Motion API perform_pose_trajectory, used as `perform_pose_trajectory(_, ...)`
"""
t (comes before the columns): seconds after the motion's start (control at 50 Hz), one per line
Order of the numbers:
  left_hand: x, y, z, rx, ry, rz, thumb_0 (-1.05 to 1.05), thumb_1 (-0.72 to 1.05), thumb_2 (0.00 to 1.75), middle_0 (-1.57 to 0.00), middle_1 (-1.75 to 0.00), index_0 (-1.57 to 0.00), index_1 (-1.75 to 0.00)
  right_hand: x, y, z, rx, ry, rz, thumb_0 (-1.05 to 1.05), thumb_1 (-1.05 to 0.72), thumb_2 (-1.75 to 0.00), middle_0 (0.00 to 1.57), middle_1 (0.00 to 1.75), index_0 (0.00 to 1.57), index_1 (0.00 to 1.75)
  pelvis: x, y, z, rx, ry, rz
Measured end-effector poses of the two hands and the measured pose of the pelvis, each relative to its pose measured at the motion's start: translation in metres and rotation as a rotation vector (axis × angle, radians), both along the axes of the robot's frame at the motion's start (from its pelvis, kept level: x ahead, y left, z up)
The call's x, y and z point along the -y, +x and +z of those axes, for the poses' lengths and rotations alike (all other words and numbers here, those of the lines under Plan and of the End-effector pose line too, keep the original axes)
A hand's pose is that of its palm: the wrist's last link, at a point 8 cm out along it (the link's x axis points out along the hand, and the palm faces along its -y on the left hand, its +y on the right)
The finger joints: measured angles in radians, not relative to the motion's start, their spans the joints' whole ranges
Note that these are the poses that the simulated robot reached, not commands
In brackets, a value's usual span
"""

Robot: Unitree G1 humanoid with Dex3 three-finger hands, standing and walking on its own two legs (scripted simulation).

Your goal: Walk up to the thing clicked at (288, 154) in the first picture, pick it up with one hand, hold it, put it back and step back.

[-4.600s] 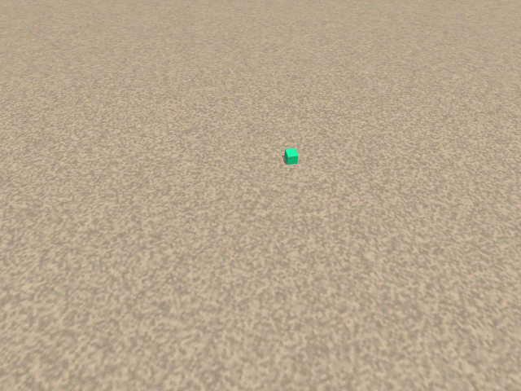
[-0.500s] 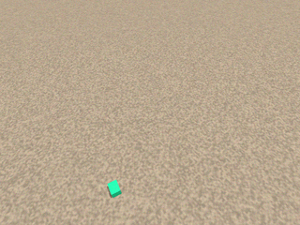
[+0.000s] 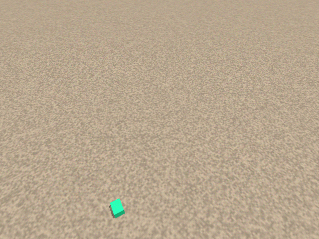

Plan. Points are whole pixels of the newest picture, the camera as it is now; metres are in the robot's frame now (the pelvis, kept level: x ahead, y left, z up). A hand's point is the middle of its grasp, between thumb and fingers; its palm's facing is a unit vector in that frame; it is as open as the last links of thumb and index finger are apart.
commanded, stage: walk up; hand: left
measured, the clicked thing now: (117, 208) +0.47 +0.25 -0.75
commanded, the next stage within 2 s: stand in 0.42 s
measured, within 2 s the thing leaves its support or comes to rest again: neither
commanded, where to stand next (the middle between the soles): +0.07 +0.00 m, yaw +1 degrees
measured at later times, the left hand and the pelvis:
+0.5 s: hand out of the picture +0.09 +0.25 -0.16, palm faces +0.00 -0.94 -0.33, open 7.4 cm; pelvis +0.01 +0.00 +0.00, yaw +1 degrees
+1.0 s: hand out of the picture +0.10 +0.25 -0.15, palm faces -0.01 -0.94 -0.34, open 7.4 cm; pelvis +0.02 +0.00 +0.00, yaw +1 degrees
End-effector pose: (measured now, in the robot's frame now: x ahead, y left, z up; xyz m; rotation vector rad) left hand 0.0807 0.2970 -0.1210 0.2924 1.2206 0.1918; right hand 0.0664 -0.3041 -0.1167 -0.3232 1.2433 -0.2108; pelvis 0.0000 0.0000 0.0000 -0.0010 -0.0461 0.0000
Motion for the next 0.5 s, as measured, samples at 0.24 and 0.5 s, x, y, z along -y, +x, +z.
perform_pose_trajectory(0.24, -0.004, -0.015, -0.001, -0.048, 0.004, 0.033, 0.01, 0.90, 0.90, -0.20, -0.30, -0.20, -0.30, -0.012, 0.011, -0.005, -0.008, 0.026, 0.010, 0.00, -0.90, -0.89, 0.20, 0.30, 0.20, 0.30, -0.003, 0.007, 0.001, -0.008, -0.001, 0.006)
perform_pose_trajectory(0.5, -0.002, 0.005, 0.002, -0.007, 0.008, 0.013, 0.01, 0.90, 0.90, -0.20, -0.30, -0.20, -0.30, -0.015, 0.031, -0.001, 0.031, 0.023, 0.016, 0.00, -0.90, -0.89, 0.20, 0.30, 0.20, 0.30, -0.003, 0.014, 0.002, -0.009, 0.002, 0.010)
